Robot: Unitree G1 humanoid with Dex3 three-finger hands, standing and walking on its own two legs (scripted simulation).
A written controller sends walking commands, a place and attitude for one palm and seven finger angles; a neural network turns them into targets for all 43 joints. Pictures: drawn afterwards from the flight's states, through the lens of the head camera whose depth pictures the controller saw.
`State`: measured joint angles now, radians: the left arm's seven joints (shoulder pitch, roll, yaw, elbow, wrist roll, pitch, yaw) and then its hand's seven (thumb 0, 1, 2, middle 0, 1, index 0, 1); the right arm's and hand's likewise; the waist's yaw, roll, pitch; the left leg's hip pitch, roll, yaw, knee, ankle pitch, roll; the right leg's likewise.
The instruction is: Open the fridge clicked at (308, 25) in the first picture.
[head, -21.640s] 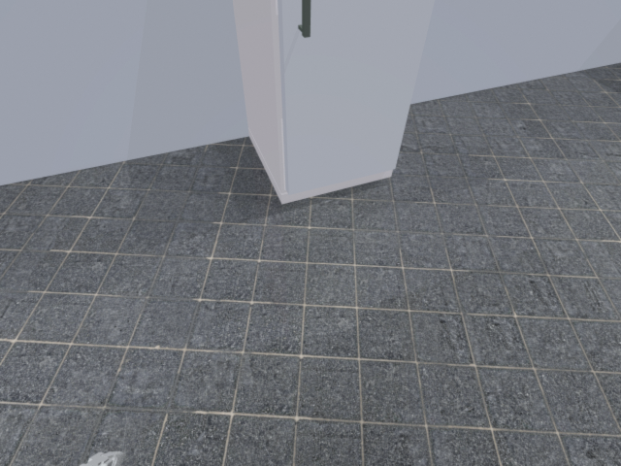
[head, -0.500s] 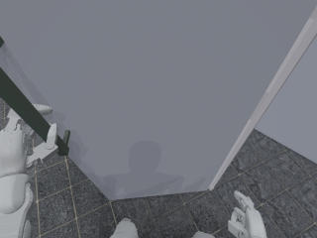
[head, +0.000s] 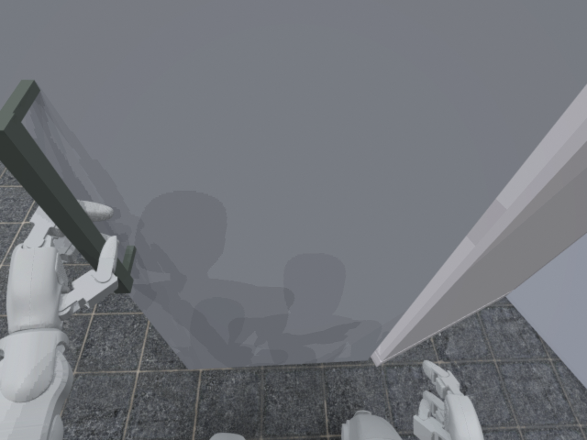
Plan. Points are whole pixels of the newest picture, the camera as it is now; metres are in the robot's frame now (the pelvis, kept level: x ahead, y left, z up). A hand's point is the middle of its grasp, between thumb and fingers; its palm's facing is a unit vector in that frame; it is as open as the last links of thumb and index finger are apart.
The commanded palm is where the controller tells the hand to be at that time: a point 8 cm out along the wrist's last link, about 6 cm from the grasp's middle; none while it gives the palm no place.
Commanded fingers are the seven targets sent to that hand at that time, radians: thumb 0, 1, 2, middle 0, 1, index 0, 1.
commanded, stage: walk backward, drawing the door open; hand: left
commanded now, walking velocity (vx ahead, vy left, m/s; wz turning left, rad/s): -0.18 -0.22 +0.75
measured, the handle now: (85, 211) +0.32 +0.26 +0.15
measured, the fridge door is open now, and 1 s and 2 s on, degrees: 67 72 72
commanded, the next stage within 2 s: stop walking and hold the door back in 0.02 s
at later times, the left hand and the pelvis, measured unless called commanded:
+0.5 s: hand (107, 317) +0.21 +0.21 +0.12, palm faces +0.55 -0.80 -0.24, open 5.8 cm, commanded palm +0.18 +0.26 +0.11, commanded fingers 0.00 0.90 0.90 -0.45 -1.40 -0.45 -1.40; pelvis -0.09 -0.11 +0.00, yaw +15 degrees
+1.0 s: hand (106, 282) +0.25 +0.22 +0.12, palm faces +0.53 -0.81 -0.24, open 5.7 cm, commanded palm +0.19 +0.27 +0.11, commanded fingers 0.00 0.90 0.90 -0.45 -1.40 -0.45 -1.40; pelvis -0.12 -0.12 -0.01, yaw +13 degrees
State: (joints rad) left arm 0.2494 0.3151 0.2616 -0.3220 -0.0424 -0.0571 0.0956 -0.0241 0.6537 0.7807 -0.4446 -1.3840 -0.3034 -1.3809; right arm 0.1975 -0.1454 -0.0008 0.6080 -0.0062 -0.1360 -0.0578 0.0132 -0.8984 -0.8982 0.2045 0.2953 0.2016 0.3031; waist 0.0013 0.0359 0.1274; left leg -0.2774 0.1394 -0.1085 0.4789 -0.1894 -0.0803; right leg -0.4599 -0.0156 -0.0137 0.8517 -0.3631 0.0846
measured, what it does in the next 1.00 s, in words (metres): steps to the right: right foot, then left foot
